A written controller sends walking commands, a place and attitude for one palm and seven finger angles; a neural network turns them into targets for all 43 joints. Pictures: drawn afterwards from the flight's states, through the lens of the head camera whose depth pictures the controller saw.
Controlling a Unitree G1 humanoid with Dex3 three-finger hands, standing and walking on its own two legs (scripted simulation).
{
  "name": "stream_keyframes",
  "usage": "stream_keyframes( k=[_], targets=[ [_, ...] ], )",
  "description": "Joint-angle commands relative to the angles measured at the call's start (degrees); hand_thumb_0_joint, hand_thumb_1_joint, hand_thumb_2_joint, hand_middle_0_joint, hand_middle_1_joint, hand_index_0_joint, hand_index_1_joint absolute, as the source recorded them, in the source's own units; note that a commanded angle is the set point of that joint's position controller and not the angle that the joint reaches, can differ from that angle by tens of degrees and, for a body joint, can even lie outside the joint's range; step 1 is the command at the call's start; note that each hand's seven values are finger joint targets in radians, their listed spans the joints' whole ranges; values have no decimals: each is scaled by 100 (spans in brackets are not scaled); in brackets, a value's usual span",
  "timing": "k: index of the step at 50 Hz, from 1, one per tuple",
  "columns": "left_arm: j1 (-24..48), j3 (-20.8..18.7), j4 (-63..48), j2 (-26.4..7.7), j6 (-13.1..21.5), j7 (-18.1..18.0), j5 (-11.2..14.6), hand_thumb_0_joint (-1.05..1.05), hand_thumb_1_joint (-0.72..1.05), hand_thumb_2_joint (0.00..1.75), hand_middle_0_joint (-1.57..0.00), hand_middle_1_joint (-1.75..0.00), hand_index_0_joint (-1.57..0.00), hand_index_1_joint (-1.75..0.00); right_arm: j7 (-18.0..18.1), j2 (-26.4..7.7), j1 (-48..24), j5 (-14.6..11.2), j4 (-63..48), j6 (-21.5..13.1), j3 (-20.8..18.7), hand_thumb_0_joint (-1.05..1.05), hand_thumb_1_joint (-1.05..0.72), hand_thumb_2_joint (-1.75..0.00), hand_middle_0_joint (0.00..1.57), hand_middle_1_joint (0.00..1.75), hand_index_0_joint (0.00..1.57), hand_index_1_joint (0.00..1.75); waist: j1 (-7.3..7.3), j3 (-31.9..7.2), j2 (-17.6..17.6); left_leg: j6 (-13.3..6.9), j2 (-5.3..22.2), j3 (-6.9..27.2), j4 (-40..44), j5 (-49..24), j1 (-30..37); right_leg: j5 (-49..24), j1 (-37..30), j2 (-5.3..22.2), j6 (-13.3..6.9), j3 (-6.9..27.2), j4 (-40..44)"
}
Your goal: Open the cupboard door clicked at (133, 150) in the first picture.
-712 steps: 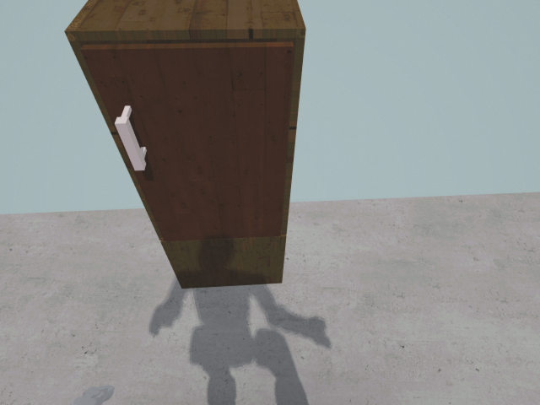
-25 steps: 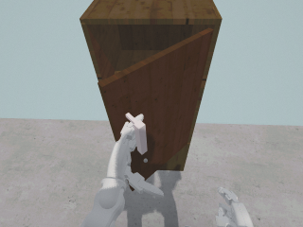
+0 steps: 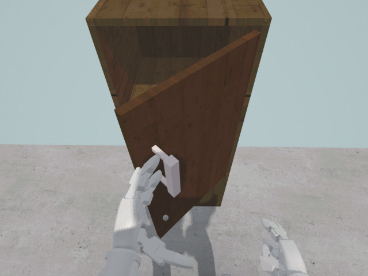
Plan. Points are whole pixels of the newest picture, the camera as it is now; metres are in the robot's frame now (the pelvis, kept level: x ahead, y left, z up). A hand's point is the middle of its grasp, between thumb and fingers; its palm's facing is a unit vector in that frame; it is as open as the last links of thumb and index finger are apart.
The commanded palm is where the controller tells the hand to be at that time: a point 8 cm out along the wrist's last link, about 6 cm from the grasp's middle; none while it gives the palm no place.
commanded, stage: slide the hand sideways off the handle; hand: left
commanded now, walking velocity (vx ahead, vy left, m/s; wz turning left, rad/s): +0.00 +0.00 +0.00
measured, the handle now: (166, 171) +0.31 +0.06 +0.08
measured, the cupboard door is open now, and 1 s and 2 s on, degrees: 46 46 46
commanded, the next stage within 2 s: draw the hand back to the body in 0.52 s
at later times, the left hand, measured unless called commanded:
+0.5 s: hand (136, 242) +0.17 +0.10 +0.08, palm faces +0.04 -1.00 -0.04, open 16.2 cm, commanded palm +0.13 +0.15 +0.08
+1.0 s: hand (102, 241) +0.16 +0.14 +0.12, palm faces +0.03 -1.00 -0.06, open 16.3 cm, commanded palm +0.13 +0.20 +0.13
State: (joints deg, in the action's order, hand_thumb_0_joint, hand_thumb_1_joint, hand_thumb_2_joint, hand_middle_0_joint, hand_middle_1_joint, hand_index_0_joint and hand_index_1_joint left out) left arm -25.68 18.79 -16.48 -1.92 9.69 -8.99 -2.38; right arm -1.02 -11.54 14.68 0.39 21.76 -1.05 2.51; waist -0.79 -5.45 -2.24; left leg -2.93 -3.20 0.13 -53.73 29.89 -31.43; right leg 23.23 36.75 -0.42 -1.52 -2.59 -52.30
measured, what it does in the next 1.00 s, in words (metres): stands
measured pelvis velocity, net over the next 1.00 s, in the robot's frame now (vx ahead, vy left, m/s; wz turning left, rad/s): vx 0.00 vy -0.01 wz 0.02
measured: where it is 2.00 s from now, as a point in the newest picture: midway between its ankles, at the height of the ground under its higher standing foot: outside the picture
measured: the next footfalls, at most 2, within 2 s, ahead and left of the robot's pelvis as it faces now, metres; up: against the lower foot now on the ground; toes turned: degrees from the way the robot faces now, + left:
none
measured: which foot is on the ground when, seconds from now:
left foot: down 0.00-1.00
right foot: down 0.00-1.00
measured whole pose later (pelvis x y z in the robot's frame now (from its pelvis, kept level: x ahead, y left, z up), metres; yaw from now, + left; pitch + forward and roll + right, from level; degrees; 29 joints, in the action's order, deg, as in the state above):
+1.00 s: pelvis +0.00 -0.01 +0.00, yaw +1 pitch +7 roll -2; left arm -39.4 -1.7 -28.8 -11.2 8.7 7.1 12.2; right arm 3.3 -13.4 17.1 -2.5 22.8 -7.5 2.4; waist -1.3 -8.3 -3.9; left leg -2.1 -2.1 2.3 -55.6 30.7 -31.3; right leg 23.4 35.2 -1.4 -2.2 -4.8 -51.9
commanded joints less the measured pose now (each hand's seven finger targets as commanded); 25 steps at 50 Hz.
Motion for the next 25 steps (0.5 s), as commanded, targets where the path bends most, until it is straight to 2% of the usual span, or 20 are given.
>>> stream_keyframes(
  k=[1,3,4,8,12,15,18,19,22,24,25],
  targets=[
    [-116,-330,-1542,-36,449,98,83,0,-50,30,-15,-30,-15,-30,74,-512,-351,-28,-1021,-339,-251,0,-90,-90,20,30,20,30,0,-851,463,224,201,256,858,-1642,-232,-1341,-1114,7,-115,64,596],
    [-519,-521,-1574,-165,478,176,158,0,-50,30,-15,-30,-15,-30,88,-517,-294,-35,-1048,-352,-255,0,-90,-90,20,30,20,30,-48,-971,580,218,190,255,815,-1831,-294,-1581,-1259,-2,-110,80,548],
    [-600,-527,-1702,-142,512,235,208,0,-50,30,-15,-30,-15,-30,90,-503,-305,-34,-1073,-365,-260,0,-90,-90,20,30,20,30,-45,-977,520,214,183,228,788,-1861,-313,-1694,-1294,6,-98,111,544],
    [-868,-890,-1884,-459,615,430,371,0,-50,30,-15,-30,-15,-30,142,-554,-289,-51,-1101,-399,-267,0,-90,-90,20,30,20,30,-8,-847,509,184,156,215,660,-1662,-522,-1600,-1229,9,-75,208,567],
    [-972,-870,-2027,-409,738,617,516,0,-50,30,-15,-30,-15,-30,166,-581,-211,-58,-1135,-505,-282,0,-90,-90,20,30,20,30,86,-773,282,184,147,215,527,-1497,-589,-1391,-962,17,-43,199,535],
    [-1462,-1165,-2008,-570,788,743,666,0,-50,30,-15,-30,-15,-30,193,-585,-175,-71,-1129,-553,-319,0,-90,-90,20,30,20,30,19,-936,480,183,132,200,424,-1516,-733,-1527,-1121,30,-12,285,521],
    [-1587,-1359,-2052,-728,816,878,732,0,-50,30,-15,-30,-15,-30,223,-583,-213,-93,-1127,-571,-347,0,-90,-90,20,30,20,30,-2,-1016,612,178,115,212,342,-1497,-894,-1616,-1265,76,12,420,520],
    [-1650,-1374,-2139,-725,844,934,764,0,-50,30,-15,-30,-15,-30,224,-585,-213,-98,-1136,-584,-353,0,-90,-90,20,30,20,30,-4,-1043,509,180,103,197,320,-1481,-918,-1652,-1271,103,26,454,508],
    [-1773,-1552,-2153,-846,887,1115,894,0,-50,30,-15,-30,-15,-30,272,-594,-233,-128,-1111,-598,-376,0,-90,-90,20,30,20,30,35,-934,591,172,102,186,226,-1306,-1061,-1430,-1187,132,69,541,571],
    [-1751,-1679,-2209,-950,965,1248,993,0,-50,30,-15,-30,-15,-30,296,-602,-251,-135,-1081,-649,-390,0,-90,-90,20,30,20,30,37,-934,491,182,92,198,156,-1275,-1122,-1367,-1190,178,77,632,591],
    [-1823,-1559,-2203,-827,1000,1329,1049,0,-50,30,-15,-30,-15,-30,299,-609,-256,-147,-1095,-679,-376,0,-90,-90,20,30,20,30,61,-898,475,176,83,197,143,-1226,-1121,-1277,-1123,179,87,625,616]
  ],
)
